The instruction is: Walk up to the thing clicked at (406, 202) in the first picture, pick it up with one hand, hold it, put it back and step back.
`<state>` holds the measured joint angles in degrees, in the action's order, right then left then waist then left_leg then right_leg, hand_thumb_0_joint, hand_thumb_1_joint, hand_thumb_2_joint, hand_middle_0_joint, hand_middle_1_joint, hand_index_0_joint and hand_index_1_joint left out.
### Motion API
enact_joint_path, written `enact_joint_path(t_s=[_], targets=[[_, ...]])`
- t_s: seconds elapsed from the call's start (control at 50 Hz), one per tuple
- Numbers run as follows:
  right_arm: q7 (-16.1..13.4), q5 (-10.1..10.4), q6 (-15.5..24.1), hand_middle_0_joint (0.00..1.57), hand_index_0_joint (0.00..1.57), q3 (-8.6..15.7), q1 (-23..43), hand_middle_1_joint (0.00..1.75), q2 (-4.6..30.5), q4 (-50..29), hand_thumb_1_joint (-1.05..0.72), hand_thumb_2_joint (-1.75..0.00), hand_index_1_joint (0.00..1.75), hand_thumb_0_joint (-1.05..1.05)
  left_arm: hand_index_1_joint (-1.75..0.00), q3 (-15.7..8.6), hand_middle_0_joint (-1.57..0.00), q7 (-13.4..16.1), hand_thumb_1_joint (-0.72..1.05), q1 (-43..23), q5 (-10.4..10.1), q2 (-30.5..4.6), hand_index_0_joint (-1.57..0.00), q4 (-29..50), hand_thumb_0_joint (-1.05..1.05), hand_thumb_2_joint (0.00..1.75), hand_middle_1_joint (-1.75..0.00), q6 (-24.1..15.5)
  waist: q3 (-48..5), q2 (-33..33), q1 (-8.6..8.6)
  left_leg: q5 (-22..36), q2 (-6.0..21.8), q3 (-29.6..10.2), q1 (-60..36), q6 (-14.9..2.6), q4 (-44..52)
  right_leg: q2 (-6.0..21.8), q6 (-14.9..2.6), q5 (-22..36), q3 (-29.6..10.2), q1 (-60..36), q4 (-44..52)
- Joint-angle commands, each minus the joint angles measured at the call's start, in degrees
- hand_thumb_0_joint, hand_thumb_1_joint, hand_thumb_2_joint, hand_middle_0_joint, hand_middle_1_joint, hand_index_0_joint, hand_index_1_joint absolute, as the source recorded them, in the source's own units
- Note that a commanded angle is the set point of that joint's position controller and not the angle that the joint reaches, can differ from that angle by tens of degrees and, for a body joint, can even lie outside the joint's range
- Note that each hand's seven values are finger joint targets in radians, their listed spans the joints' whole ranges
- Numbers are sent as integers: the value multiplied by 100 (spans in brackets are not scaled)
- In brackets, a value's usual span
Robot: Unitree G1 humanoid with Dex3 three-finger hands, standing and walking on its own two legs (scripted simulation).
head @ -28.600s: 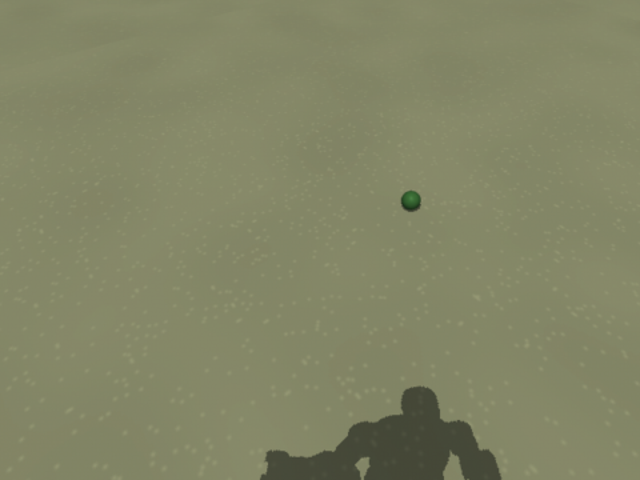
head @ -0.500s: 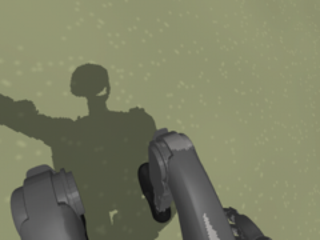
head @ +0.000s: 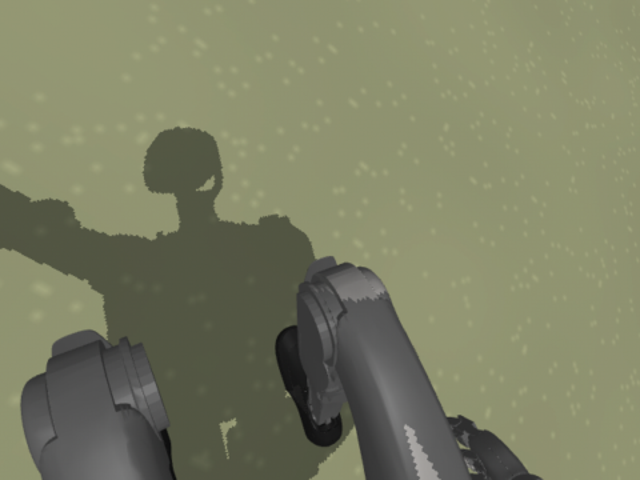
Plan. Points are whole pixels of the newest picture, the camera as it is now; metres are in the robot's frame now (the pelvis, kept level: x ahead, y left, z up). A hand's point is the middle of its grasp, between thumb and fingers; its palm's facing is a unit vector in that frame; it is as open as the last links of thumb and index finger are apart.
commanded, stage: approach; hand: left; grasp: from above
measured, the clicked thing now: out of the picture +0.53 +0.35 -0.28
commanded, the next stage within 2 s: close in in 0.52 s
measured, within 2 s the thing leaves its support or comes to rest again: neither
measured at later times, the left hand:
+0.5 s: hand out of the picture +0.52 +0.36 -0.16, palm faces -0.45 -0.10 -0.89, open 14.3 cm
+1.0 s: hand out of the picture +0.51 +0.35 -0.19, palm faces -0.43 -0.11 -0.89, open 14.3 cm
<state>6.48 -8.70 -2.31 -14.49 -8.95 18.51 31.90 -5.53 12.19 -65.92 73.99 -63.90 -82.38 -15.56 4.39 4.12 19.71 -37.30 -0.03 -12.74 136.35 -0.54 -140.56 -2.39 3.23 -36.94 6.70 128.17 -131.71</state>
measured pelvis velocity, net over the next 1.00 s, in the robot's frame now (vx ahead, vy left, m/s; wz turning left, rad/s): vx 0.00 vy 0.00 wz -0.01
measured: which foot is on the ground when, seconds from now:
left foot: down 0.00-1.00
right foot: down 0.00-1.00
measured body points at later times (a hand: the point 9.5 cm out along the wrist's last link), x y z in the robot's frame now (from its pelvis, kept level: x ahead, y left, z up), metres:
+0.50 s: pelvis +0.00 +0.00 +0.00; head +0.28 +0.10 +0.35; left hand +0.54 +0.36 -0.11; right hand +0.04 -0.27 -0.06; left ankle +0.07 +0.12 -0.29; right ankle +0.12 -0.13 -0.29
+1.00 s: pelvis +0.00 +0.00 +0.00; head +0.28 +0.12 +0.33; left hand +0.53 +0.36 -0.14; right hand +0.06 -0.26 -0.06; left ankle +0.07 +0.12 -0.29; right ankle +0.12 -0.13 -0.29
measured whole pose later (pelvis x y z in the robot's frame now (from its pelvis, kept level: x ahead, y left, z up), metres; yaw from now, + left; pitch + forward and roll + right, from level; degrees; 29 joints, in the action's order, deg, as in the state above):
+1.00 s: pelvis +0.00 +0.00 +0.00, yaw -1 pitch +32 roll -15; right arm 6.0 -9.9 -0.7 -17.3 -7.4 18.9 30.4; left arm -3.0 17.0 -70.2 74.3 -64.3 -88.5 -12.4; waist 6.7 5.7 23.3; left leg -38.1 0.3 -13.6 136.1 -0.2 -141.1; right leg -2.8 3.5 -36.9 7.4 128.1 -131.7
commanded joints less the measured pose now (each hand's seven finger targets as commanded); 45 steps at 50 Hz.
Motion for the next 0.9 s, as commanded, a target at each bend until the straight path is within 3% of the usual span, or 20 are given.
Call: enact_joint_path(t_s=[0.0,0.02,0.1,0.12,0.14,0.22,0.26,0.3,0.4,0.5,0.52,0.56,0.6,0.64,0.72,0.82,0.86,0.88], targets=[[-103,-56,-5,20,20,583,-1195,30,1722,142,-90,-90,30,0,-106,78,-6,210,-60,-2133,-105,-1048,-5,1140,0,103,-105,-60,-3789,-3115,387,1133,132,489,-3609,6,1425,-101,-543,1231,623,-1408,1130],[-101,-58,0,20,20,576,-1214,30,1709,158,-90,-90,30,0,-106,114,-6,226,-60,-2268,-77,-1072,-6,1193,0,103,-106,-59,-3947,-3204,389,1091,148,468,-3694,10,1460,-102,-534,1224,628,-1427,1102],[-122,-81,13,20,20,572,-1236,30,1731,212,-90,-90,30,0,-107,308,-7,351,-60,-2397,-51,-786,-6,839,0,104,-105,54,-3668,-3181,536,978,142,444,-3558,31,1467,-106,-547,1175,675,-1237,1096],[-116,-83,25,20,20,556,-1275,30,1726,187,-90,-90,30,0,-106,234,-7,396,-60,-2477,-19,-896,-5,904,0,104,-105,105,-3776,-3258,507,1102,144,446,-3677,34,1518,-91,-531,1290,661,-1326,1074],[-119,-64,33,20,20,557,-1231,30,1711,164,-91,-90,30,0,-107,195,-7,429,-61,-2458,29,-1034,-5,833,0,105,-105,179,-3827,-3354,370,1104,139,476,-3716,37,1532,-81,-553,1277,612,-1291,1063],[-108,-49,28,20,20,548,-1226,30,1774,-15,-90,-90,30,0,-105,29,-7,505,-61,-2372,89,-1219,-6,670,0,105,-103,467,-3934,-3375,380,1429,130,519,-3747,34,1484,-75,-563,1476,586,-1382,1069],[-90,5,21,20,20,503,-1152,30,1698,-107,-90,-90,30,0,-105,-56,-7,465,-61,-2231,68,-1451,-5,758,0,104,-104,625,-4317,-3377,227,1589,130,652,-3729,-38,1425,-115,-521,1638,491,-1770,1117],[-82,37,-12,20,20,480,-1125,30,1700,-172,-90,-90,30,0,-105,-163,-7,401,-61,-1948,-24,-1573,-5,676,0,104,-104,760,-4277,-3168,135,1509,110,707,-3364,-67,1448,-128,-515,1592,455,-2004,1147],[-121,108,-109,20,20,490,-1099,30,1743,-247,-90,-90,30,0,-104,-205,-7,11,-61,-1543,-294,-1578,-5,803,0,103,-103,842,-3885,-2689,139,1175,105,744,-2877,-105,1406,-133,-524,1274,419,-2160,1306],[-168,42,-122,20,20,474,-1258,30,1748,-121,-91,-90,30,0,-105,10,-7,-304,-59,-1841,-500,-1195,-7,1056,0,101,-104,445,-3679,-2356,490,926,118,664,-2799,-101,1255,-130,-500,1043,475,-2122,1391],[-182,30,-114,20,20,459,-1229,30,1759,-123,-91,-90,30,0,-106,11,-7,-304,-59,-1807,-504,-1218,-7,1039,0,100,-106,339,-3597,-2372,478,883,122,633,-2789,-78,1256,-135,-516,970,503,-2065,1379],[-207,-34,-132,20,20,441,-1242,30,1795,-21,-91,-90,30,0,-106,49,-8,-222,-59,-1965,-445,-1230,-7,1125,0,102,-105,109,-3672,-2539,494,945,133,582,-3037,-35,1233,-137,-531,1010,575,-1990,1355],[-226,-71,-143,20,20,392,-1207,30,1773,28,-91,-90,30,0,-108,31,-8,-83,-59,-2201,-341,-1381,-7,1339,0,106,-107,-69,-3908,-2969,377,1050,151,549,-3411,16,1296,-141,-547,1082,593,-1912,1263],[-225,-109,-125,20,20,403,-1223,30,1796,43,-90,-90,30,0,-105,5,-6,76,-58,-2197,-243,-1375,-7,1205,0,100,-105,-100,-3861,-3162,354,1207,151,509,-3666,53,1319,-131,-573,1145,642,-1696,1200],[-179,-138,-93,20,20,386,-1179,30,1773,94,-90,-90,30,0,-104,113,-6,365,-59,-2148,-89,-1180,-6,756,0,103,-104,-40,-3700,-3273,467,1318,180,436,-3804,42,1388,-136,-553,1273,713,-1476,1100],[-141,-168,2,20,20,376,-1139,30,1864,0,-90,-90,30,0,-105,18,-8,608,-56,-2175,18,-1321,-8,593,0,103,-105,178,-3662,-3364,490,1612,190,430,-3894,41,1352,-100,-538,1518,699,-1475,1055],[-126,-151,32,20,20,359,-1060,30,1805,-11,-90,-90,30,0,-102,57,-7,668,-60,-2176,2,-1337,-5,474,0,105,-100,247,-3736,-3341,478,1374,204,462,-3745,2,1382,-133,-512,1430,689,-1551,1064],[-111,-153,63,20,20,340,-1107,30,1779,10,-90,-90,30,0,-102,126,-7,679,-61,-2004,24,-1204,-4,175,0,104,-100,297,-3462,-3184,569,1249,198,472,-3533,-10,1367,-140,-514,1359,688,-1544,1080]])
